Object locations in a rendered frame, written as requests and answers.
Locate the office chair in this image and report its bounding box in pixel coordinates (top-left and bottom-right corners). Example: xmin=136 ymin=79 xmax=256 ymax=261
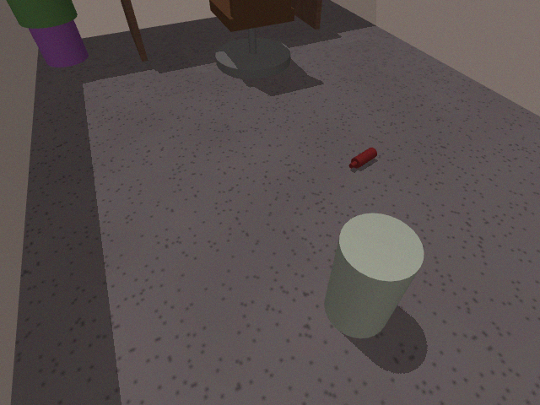
xmin=209 ymin=0 xmax=294 ymax=78

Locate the potted plant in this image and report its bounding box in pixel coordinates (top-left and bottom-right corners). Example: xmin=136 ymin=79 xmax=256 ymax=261
xmin=7 ymin=0 xmax=89 ymax=68

